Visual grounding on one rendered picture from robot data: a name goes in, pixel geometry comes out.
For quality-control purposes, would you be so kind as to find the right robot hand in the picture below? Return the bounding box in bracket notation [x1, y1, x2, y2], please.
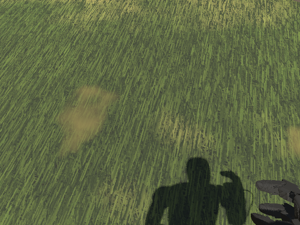
[250, 179, 300, 225]

